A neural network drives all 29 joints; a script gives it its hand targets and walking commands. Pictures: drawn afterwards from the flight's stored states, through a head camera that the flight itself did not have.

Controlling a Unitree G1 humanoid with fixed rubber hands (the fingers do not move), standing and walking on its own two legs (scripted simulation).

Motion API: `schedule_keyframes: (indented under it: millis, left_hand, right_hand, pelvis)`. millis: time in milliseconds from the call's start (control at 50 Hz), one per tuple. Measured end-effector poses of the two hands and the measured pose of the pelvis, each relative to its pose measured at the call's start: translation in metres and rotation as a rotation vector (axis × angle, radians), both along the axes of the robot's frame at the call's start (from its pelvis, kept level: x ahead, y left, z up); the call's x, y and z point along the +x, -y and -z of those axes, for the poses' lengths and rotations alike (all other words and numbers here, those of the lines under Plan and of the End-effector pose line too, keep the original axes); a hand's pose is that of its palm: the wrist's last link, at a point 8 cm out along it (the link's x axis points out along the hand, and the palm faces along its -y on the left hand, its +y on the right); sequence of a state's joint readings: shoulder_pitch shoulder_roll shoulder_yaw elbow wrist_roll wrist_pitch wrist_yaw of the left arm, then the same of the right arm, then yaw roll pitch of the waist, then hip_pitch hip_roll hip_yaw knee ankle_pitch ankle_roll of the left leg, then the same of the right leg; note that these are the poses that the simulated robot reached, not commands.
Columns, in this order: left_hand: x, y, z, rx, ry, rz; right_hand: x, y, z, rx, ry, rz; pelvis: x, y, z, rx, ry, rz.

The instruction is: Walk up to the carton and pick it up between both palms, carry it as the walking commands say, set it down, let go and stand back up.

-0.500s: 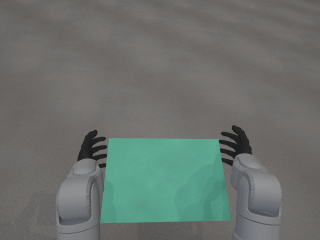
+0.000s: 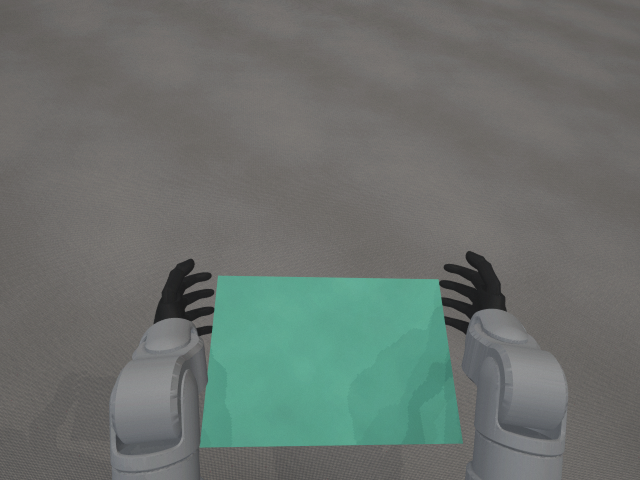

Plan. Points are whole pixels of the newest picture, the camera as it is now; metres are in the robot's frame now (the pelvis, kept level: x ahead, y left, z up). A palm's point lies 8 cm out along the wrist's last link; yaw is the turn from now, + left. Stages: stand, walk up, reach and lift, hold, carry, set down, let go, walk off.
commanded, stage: carry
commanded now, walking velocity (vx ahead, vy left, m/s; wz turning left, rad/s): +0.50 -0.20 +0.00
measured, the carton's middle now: (324, 365) +0.27 +0.01 -0.01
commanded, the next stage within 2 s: none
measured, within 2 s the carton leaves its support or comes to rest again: neither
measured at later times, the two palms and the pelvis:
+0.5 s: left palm (251, 143) +0.55 +0.13 +0.12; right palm (464, 147) +0.57 -0.20 +0.12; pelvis +0.29 -0.04 +0.03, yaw +1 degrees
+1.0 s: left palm (263, 102) +0.65 +0.12 +0.13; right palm (456, 109) +0.67 -0.21 +0.13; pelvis +0.39 -0.05 +0.02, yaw +1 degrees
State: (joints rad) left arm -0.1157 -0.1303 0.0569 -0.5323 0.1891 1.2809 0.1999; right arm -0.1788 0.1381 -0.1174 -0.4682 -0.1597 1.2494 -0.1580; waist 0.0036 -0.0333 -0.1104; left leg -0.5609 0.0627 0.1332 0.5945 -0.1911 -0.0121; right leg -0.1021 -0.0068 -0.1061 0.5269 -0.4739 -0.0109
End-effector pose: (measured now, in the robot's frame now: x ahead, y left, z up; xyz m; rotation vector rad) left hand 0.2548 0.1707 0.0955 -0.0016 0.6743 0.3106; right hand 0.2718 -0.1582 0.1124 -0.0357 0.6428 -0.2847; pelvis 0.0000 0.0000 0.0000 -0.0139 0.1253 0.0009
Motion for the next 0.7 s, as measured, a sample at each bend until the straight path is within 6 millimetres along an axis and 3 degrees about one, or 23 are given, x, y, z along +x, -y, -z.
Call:
schedule_keyframes:
  millis: [40,200,280,360,500,620,700]
  left_hand:
    - [0.028,-0.001,0.0,-0.015,0.006,0.011]
    - [0.125,0.007,-0.032,-0.001,0.023,0.017]
    - [0.175,0.017,-0.033,0.008,0.03,0.003]
    - [0.228,0.036,-0.024,0.033,0.03,-0.005]
    - [0.294,0.043,-0.028,0.047,-0.029,-0.011]
    - [0.346,0.033,-0.022,0.021,0.019,0.001]
    - [0.37,0.027,-0.019,-0.001,0.009,-0.013]
  right_hand:
    - [0.024,-0.001,-0.005,-0.016,0.004,0.01]
    - [0.118,0.007,-0.033,0.001,0.023,0.013]
    - [0.172,0.017,-0.031,0.01,0.028,-0.001]
    - [0.228,0.036,-0.015,0.03,0.03,-0.005]
    - [0.296,0.042,-0.012,0.035,-0.032,-0.004]
    - [0.342,0.033,-0.014,0.01,0.01,0.009]
    - [0.37,0.026,-0.019,-0.008,-0.001,-0.006]
  pelvis:
    - [0.028,-0.003,-0.001,0.002,0.032,0.009]
    - [0.126,0.003,-0.027,-0.014,0.059,0.018]
    - [0.178,0.016,-0.024,-0.007,0.063,0.005]
    - [0.233,0.034,-0.011,0.012,0.053,-0.005]
    - [0.294,0.041,-0.027,0.032,0.009,-0.017]
    - [0.345,0.031,-0.015,-0.005,0.022,-0.005]
    - [0.369,0.029,-0.017,0.004,-0.006,-0.011]
